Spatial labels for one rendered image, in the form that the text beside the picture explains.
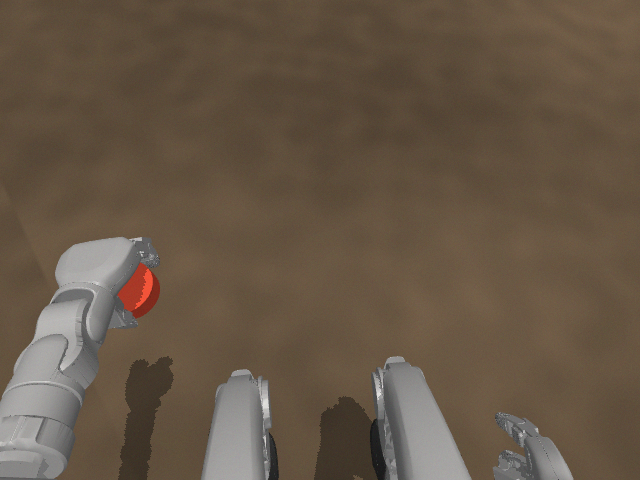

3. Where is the right robot foot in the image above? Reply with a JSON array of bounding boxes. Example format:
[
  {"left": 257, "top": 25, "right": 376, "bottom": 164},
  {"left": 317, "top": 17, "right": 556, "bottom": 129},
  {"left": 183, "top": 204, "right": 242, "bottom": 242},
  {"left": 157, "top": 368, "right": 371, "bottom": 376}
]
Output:
[{"left": 370, "top": 418, "right": 387, "bottom": 480}]

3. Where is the right robot hand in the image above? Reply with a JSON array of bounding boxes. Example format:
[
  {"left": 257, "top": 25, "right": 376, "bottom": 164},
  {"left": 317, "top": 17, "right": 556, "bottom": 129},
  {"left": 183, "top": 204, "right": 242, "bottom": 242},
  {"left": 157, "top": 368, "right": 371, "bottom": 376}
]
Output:
[{"left": 493, "top": 412, "right": 574, "bottom": 480}]

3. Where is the tin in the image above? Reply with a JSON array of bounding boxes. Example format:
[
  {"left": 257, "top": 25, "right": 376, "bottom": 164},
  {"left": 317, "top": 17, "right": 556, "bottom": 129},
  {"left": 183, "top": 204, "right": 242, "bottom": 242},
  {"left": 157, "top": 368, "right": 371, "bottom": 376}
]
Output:
[{"left": 117, "top": 262, "right": 160, "bottom": 319}]

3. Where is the left robot hand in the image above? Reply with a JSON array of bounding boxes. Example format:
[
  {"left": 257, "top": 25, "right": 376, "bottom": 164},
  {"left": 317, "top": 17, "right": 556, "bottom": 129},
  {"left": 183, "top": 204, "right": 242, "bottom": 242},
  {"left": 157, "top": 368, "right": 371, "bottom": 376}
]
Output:
[{"left": 55, "top": 237, "right": 160, "bottom": 329}]

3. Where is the left robot arm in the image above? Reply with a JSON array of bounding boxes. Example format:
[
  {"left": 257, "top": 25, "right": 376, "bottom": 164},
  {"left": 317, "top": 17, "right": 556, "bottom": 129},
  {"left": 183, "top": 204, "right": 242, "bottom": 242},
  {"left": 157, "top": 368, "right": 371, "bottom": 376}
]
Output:
[{"left": 0, "top": 282, "right": 115, "bottom": 480}]

